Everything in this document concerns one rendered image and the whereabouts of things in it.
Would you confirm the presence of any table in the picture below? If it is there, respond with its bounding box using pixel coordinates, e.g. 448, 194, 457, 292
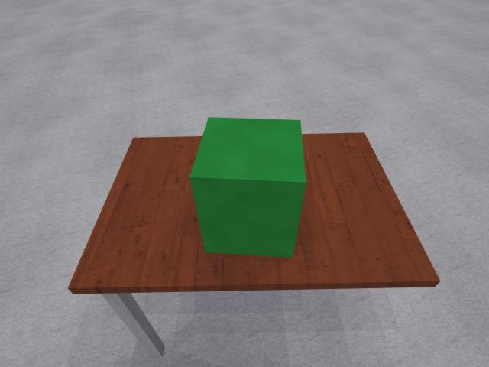
68, 132, 440, 358

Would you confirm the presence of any carton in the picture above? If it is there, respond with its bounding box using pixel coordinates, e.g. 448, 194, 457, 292
189, 117, 306, 258

